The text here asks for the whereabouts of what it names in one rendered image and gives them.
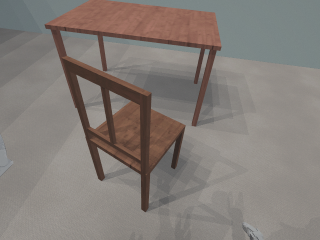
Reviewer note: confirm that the table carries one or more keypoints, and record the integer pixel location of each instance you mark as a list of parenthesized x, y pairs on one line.
[(141, 22)]

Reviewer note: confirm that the left robot hand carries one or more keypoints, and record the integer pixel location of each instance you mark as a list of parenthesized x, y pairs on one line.
[(5, 163)]

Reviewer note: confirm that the chair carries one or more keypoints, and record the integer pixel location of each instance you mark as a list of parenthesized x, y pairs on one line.
[(136, 135)]

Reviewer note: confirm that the right robot hand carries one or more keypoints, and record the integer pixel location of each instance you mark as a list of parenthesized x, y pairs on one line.
[(253, 233)]

